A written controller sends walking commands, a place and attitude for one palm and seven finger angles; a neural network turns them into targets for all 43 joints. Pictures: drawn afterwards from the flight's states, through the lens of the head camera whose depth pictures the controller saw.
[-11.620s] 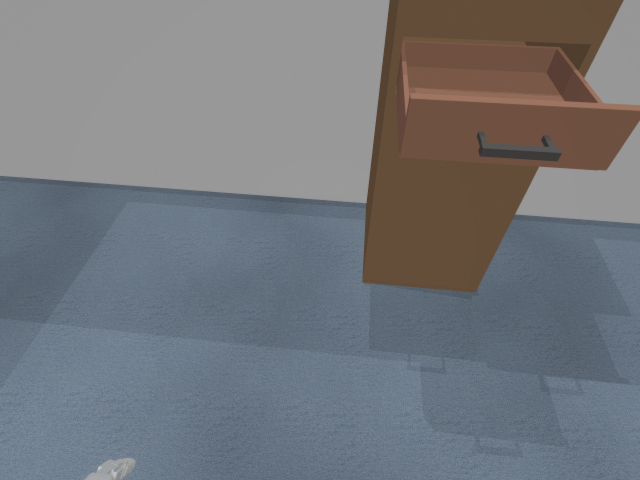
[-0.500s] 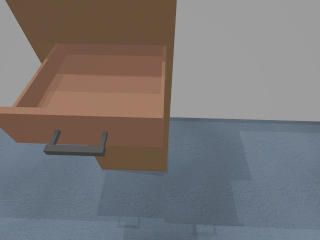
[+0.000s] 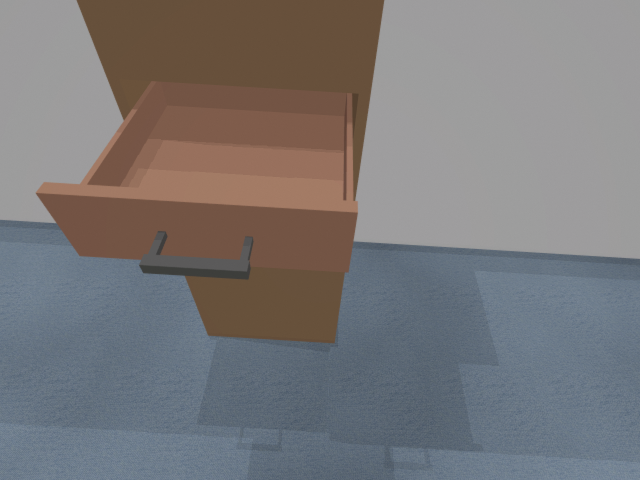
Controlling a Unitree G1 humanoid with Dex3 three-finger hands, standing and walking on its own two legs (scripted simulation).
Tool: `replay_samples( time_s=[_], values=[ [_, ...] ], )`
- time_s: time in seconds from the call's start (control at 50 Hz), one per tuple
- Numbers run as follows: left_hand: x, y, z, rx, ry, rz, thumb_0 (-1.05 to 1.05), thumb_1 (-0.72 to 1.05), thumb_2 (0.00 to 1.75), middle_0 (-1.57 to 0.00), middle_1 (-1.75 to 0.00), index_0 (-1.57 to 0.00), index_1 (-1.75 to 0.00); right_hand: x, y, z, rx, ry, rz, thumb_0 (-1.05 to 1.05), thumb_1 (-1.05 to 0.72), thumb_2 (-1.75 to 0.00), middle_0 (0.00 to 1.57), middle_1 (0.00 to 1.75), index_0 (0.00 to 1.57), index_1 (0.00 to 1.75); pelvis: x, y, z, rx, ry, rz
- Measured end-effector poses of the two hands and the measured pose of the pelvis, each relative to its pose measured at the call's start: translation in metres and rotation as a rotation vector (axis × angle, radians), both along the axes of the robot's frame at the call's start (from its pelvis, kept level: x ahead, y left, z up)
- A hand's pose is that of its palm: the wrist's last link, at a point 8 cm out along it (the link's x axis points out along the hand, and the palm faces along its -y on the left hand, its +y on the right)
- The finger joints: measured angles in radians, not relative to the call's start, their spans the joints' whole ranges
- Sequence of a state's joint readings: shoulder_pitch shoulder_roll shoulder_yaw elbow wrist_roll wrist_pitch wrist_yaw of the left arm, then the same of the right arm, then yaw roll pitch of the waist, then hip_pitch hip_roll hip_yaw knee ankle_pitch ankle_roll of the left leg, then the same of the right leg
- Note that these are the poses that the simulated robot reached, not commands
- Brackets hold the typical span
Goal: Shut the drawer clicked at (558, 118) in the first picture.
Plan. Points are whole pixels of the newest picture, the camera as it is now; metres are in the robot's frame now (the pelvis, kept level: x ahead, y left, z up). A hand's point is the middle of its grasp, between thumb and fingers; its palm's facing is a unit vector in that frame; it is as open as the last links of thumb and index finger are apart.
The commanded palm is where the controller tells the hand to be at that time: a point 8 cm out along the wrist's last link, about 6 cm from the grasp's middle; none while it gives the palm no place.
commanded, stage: come to a stop and stand still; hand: left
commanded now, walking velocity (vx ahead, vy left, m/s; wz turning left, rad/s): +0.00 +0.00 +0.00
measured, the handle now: (200, 254) +0.35 +0.19 +0.08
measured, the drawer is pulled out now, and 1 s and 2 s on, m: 0.28 0.28 0.28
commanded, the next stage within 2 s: look again from close up in 0.18 s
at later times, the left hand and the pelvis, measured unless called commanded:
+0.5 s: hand out of the picture +0.01 +0.18 -0.18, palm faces +0.01 -0.97 -0.23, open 7.4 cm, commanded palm none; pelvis +0.01 +0.00 -0.01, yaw +0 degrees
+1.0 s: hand out of the picture +0.08 +0.19 -0.13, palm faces +0.17 -0.96 -0.20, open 7.3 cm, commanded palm +0.11 +0.23 -0.05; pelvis +0.00 +0.01 +0.00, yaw -1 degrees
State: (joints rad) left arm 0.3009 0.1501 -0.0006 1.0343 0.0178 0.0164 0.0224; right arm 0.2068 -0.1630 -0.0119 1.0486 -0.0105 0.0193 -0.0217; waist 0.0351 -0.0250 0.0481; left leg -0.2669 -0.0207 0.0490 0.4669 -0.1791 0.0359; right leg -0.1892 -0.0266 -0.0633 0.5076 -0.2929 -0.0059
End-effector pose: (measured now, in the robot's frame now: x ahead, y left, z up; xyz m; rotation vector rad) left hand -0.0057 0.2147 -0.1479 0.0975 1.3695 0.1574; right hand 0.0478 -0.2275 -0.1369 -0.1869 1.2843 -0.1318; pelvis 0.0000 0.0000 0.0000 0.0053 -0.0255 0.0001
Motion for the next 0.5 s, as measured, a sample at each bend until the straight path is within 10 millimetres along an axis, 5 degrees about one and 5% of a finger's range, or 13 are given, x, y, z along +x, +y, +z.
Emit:
replay_samples(
  time_s=[0.14,0.28,0.4,0.5],
  values=[
    [-0.03,-0.005,0.006,-0.005,0.073,0.002,0.0,0.91,0.9,-0.2,-0.3,-0.2,-0.3,-0.03,0.0,-0.002,0.016,0.05,-0.032,0.0,-0.93,-0.9,0.2,0.3,0.2,0.3,-0.002,-0.001,0.004,-0.004,0.014,-0.003],
    [-0.037,-0.008,0.007,0.004,0.094,0.006,0.0,0.91,0.9,-0.2,-0.3,-0.2,-0.3,-0.061,0.008,-0.005,0.049,0.128,-0.052,0.0,-0.92,-0.9,0.2,0.3,0.2,0.3,0.0,-0.005,0.005,0.0,0.014,-0.003],
    [-0.018,0.001,0.007,0.046,0.062,-0.039,0.01,0.91,0.9,-0.2,-0.3,-0.2,-0.3,-0.062,0.005,-0.015,0.056,0.122,-0.068,0.01,-0.91,-0.9,0.2,0.3,0.2,0.3,0.002,-0.006,-0.003,-0.015,0.026,0.003],
    [0.016,0.011,0.005,0.072,-0.008,-0.049,0.01,0.91,0.9,-0.2,-0.3,-0.2,-0.3,-0.046,0.005,-0.017,0.048,0.072,-0.082,0.01,-0.91,-0.9,0.2,0.3,0.2,0.3,0.013,-0.004,-0.006,-0.013,0.016,-0.003]
  ],
)
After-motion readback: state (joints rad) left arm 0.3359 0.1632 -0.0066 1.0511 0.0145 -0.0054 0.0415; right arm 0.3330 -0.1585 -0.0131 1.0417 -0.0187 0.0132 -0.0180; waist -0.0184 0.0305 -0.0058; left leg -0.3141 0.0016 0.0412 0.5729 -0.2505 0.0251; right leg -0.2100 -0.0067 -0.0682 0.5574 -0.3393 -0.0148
